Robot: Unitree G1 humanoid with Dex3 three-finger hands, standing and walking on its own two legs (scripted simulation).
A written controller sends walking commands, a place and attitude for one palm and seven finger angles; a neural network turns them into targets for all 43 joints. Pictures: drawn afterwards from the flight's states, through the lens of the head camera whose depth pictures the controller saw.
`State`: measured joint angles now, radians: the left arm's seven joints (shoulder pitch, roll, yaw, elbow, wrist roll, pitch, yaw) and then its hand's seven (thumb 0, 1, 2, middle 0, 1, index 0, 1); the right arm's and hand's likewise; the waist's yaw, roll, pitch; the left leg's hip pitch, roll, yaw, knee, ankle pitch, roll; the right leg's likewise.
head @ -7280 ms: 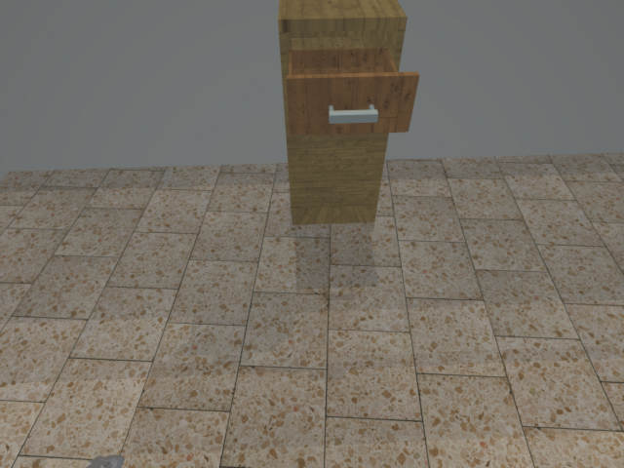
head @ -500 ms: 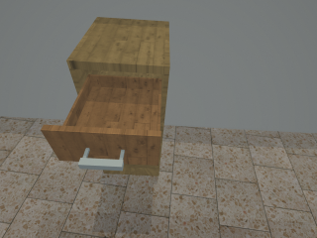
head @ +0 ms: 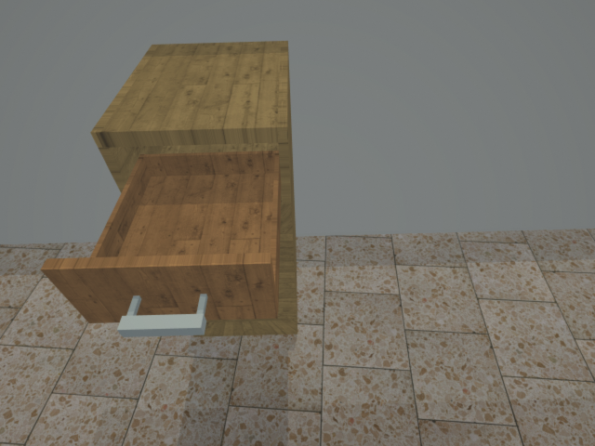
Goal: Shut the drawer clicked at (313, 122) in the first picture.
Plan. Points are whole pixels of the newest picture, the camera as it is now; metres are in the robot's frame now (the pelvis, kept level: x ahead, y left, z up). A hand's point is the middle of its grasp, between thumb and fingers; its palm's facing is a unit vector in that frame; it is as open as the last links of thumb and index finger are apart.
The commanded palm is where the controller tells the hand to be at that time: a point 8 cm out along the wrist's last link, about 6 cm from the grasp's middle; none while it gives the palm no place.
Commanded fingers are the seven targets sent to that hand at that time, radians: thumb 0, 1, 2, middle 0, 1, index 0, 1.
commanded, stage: come to a stop and stand still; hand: left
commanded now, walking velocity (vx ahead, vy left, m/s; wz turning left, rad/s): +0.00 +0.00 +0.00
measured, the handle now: (166, 313) +0.31 +0.23 -0.02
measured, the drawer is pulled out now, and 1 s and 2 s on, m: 0.30 0.30 0.29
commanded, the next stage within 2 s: look again from close up in 0.40 s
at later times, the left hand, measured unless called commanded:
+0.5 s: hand out of the picture +0.05 +0.17 -0.16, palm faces +0.01 -0.98 -0.21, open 7.3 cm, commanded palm none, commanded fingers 0.00 0.90 0.90 -0.20 -0.30 -0.20 -0.30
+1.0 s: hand out of the picture +0.02 +0.17 -0.17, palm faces +0.03 -0.99 -0.16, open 7.4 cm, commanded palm none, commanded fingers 0.00 0.90 0.90 -0.20 -0.30 -0.20 -0.30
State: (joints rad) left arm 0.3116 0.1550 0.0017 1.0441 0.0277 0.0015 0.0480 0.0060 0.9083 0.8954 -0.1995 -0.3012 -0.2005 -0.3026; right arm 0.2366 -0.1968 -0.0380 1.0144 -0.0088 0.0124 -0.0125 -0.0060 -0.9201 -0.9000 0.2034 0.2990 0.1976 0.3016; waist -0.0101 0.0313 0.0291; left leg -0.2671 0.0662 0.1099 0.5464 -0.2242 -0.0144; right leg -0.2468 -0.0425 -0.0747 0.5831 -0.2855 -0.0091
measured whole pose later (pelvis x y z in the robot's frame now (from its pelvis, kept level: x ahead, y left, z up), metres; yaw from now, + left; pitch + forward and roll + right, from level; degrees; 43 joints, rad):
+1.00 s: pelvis +0.04 +0.01 +0.01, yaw +0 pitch -2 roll +0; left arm 0.33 0.14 -0.02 1.12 0.02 -0.02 0.03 0.01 0.91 0.90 -0.20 -0.30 -0.20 -0.30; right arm 0.25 -0.16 0.01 1.12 0.00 -0.02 -0.03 0.01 -0.93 -0.90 0.20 0.30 0.20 0.30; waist 0.01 -0.02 0.03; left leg -0.17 0.05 0.11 0.42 -0.22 0.00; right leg -0.13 -0.04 -0.07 0.42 -0.26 0.01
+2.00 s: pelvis +0.01 -0.01 -0.06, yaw +3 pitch +9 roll -1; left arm 0.69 0.19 0.11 -0.25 -0.26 -0.36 -0.22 0.02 0.90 0.90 -0.97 -1.13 -0.97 -1.14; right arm 0.29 -0.23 -0.05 0.58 0.05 -0.23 -0.07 0.01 -0.90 -0.90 0.21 0.30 0.20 0.30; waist 0.00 0.04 -0.11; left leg -0.73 0.08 0.02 1.01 -0.43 -0.03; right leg -0.66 -0.05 -0.13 1.00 -0.50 -0.03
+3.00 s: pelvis +0.02 -0.01 -0.04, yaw +3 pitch +4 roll -1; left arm 0.83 0.19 0.07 -0.47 -0.24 -0.26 -0.20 0.02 0.90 0.90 -1.40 -1.60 -1.40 -1.60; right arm 0.26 -0.21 -0.01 0.53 0.07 -0.30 -0.06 0.01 -0.90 -0.90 0.20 0.30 0.20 0.30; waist 0.04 0.06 -0.11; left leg -0.55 0.08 0.02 0.89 -0.41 -0.03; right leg -0.47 -0.04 -0.13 0.87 -0.47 -0.02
